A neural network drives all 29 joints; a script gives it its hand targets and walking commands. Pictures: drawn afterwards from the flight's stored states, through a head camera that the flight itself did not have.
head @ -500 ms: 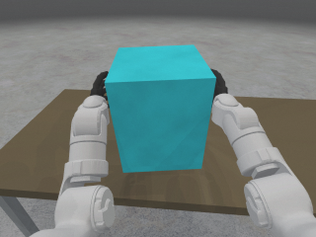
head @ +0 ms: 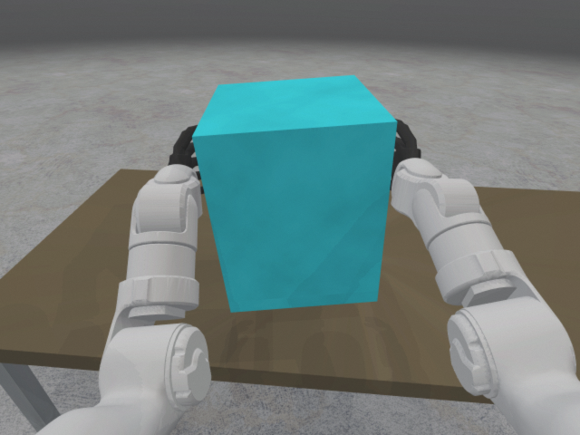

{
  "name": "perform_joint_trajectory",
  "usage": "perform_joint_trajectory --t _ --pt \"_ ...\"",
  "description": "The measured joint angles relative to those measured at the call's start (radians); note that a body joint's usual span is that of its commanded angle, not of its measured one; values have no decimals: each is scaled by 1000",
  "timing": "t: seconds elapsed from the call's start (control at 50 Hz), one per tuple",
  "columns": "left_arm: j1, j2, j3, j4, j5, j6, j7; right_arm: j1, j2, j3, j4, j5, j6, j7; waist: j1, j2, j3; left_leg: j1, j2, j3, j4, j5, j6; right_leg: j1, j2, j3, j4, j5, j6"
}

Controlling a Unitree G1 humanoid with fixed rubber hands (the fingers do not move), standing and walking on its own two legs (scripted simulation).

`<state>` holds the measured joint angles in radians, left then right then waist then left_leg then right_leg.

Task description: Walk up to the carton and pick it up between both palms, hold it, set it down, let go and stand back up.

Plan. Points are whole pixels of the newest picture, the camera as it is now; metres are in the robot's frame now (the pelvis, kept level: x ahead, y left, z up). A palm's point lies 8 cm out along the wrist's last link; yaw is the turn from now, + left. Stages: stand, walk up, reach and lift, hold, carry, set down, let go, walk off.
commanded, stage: hold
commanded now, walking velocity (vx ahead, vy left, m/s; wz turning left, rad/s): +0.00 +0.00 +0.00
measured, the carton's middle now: (294, 189) +0.40 -0.01 +0.23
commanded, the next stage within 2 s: none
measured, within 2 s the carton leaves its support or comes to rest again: neither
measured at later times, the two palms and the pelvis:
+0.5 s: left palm (180, 182) +0.37 +0.15 +0.26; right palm (402, 171) +0.37 -0.15 +0.27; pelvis +0.00 -0.01 +0.00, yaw +1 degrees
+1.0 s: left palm (174, 178) +0.37 +0.15 +0.26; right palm (401, 169) +0.37 -0.14 +0.27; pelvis +0.00 +0.00 +0.00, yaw +0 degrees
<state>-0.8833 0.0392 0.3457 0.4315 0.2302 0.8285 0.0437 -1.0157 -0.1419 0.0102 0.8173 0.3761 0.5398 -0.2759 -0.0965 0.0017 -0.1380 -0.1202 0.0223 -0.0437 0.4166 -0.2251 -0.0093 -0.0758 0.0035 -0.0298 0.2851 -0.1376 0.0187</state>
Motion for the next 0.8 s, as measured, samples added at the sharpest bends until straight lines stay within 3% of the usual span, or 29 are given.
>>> perform_joint_trajectory --t 0.24,0.58,0.8 --pt "21 -1 3 -40 -26 -12 6 21 -23 70 -63 36 8 -24 17 15 2 -3 8 -6 -2 -3 -6 2 11 4 -13 3 -5" --pt "32 7 -2 -56 -9 17 -15 35 2 36 -73 21 31 -31 -5 -9 5 12 6 -22 5 -6 -11 18 14 -1 -1 -6 -9" --pt "-3 5 8 -18 -8 -1 -8 14 -8 30 -56 19 27 -26 7 7 -4 -7 1 -15 3 4 -4 -4 11 12 -3 6 -4"
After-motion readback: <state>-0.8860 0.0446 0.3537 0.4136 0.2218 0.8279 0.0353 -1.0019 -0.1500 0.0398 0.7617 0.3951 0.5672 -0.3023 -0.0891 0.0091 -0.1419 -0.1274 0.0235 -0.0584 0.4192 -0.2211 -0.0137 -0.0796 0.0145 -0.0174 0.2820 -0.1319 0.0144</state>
